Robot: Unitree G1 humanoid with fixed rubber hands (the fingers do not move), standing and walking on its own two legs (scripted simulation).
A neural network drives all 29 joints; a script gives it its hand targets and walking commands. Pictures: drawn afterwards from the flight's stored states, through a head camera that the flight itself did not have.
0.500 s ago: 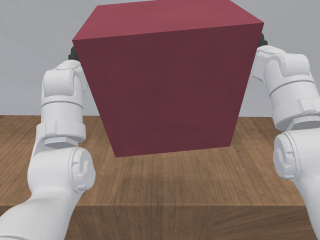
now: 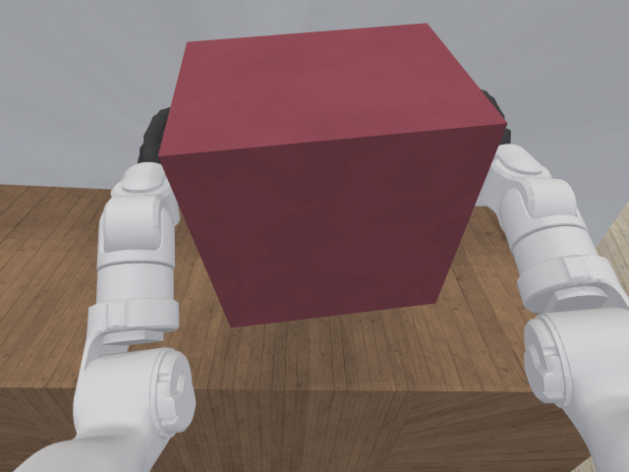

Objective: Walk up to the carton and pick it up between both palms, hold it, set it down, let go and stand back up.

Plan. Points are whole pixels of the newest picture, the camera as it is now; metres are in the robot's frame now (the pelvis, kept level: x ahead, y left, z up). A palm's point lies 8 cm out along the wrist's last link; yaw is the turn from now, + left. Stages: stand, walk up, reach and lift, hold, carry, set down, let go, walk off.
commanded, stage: set down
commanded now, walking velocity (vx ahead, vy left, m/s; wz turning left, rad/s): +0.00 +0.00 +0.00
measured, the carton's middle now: (322, 184) +0.43 +0.00 +0.21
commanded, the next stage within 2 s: none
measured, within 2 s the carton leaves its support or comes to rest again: neither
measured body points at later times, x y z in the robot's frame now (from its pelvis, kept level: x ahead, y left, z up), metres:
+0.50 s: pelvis +0.00 +0.00 +0.00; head -0.05 +0.03 +0.45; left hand +0.41 +0.21 +0.23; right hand +0.42 -0.18 +0.28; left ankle +0.00 +0.14 -0.75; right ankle -0.02 -0.13 -0.75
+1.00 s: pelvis +0.00 -0.01 +0.00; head -0.03 +0.01 +0.45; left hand +0.42 +0.21 +0.21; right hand +0.44 -0.18 +0.24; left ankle +0.00 +0.14 -0.75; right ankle -0.02 -0.13 -0.75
